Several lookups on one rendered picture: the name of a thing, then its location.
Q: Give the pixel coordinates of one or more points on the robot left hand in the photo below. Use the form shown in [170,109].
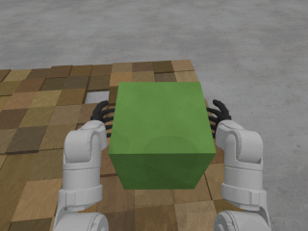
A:
[97,114]

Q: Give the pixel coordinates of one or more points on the robot left forearm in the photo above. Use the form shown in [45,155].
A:
[81,169]

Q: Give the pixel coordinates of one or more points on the right robot upper arm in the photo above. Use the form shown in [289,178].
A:
[239,221]

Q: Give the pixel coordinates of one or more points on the robot right forearm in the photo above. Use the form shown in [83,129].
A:
[243,158]

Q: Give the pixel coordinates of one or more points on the carton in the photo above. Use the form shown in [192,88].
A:
[161,135]

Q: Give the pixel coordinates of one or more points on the robot right hand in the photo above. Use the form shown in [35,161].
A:
[223,114]

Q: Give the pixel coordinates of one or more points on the left robot upper arm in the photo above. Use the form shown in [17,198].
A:
[92,221]

